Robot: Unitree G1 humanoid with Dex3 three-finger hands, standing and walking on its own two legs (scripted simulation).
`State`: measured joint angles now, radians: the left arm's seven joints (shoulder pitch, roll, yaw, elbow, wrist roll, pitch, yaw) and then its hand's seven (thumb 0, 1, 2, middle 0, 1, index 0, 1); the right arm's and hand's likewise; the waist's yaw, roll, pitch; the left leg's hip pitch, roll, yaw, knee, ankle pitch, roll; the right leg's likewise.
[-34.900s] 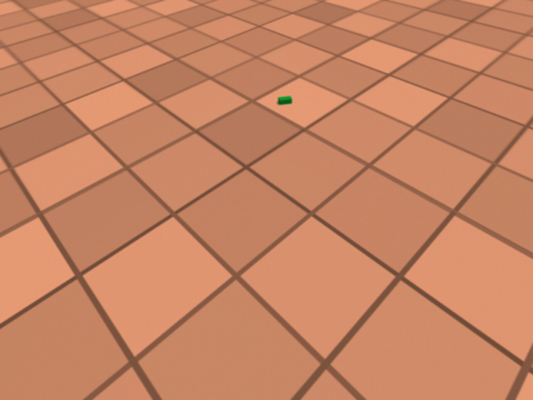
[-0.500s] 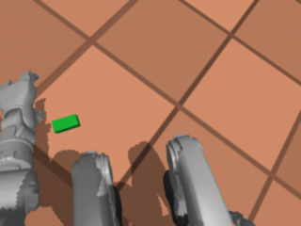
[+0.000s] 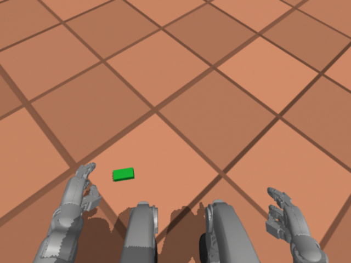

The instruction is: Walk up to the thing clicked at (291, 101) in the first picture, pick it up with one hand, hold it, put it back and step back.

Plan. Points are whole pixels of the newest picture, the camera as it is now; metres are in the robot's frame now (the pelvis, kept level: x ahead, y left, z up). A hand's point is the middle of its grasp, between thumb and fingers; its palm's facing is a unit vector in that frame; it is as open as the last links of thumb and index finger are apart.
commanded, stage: home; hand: left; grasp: from above
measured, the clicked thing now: (123, 174) +0.48 +0.24 -0.54
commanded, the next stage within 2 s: none
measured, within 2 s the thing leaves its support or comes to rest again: neither
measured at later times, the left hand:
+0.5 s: hand (76, 200) +0.24 +0.18 +0.10, palm faces +0.10 -0.97 -0.20, open 7.4 cm
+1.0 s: hand (69, 214) +0.22 +0.19 +0.11, palm faces +0.10 -0.98 -0.19, open 7.4 cm
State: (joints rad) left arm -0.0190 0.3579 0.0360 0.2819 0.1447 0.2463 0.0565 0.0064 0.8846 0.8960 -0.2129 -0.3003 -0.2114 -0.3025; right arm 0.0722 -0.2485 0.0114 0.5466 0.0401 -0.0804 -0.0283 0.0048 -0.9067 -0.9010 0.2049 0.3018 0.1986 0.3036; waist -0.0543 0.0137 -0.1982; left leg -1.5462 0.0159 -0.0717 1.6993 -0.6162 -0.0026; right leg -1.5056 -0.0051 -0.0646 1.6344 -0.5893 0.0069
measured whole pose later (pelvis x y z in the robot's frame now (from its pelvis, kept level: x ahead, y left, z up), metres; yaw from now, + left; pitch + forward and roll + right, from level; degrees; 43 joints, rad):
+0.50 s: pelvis +0.08 +0.00 +0.15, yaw +2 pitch +13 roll -3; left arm 0.48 0.22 0.04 -0.11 -0.08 0.44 0.06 0.01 0.90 0.90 -0.20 -0.30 -0.20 -0.30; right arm 0.33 -0.22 0.03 0.52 0.03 -0.18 -0.19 0.01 -0.90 -0.90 0.21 0.30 0.20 0.30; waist -0.07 0.05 -0.20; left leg -0.77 0.03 -0.05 1.06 -0.51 -0.01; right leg -0.73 0.01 -0.06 0.98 -0.48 0.00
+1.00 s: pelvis +0.07 +0.00 +0.16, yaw +3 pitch +9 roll -3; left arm 0.50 0.22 0.03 -0.13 -0.05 0.45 0.02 0.01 0.90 0.90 -0.20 -0.30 -0.20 -0.30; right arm 0.28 -0.21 0.05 0.53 0.00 -0.24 -0.18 0.01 -0.90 -0.90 0.21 0.30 0.20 0.30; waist -0.03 0.04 -0.15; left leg -0.69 0.02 -0.06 1.02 -0.49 0.00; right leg -0.65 0.00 -0.06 0.94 -0.46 0.01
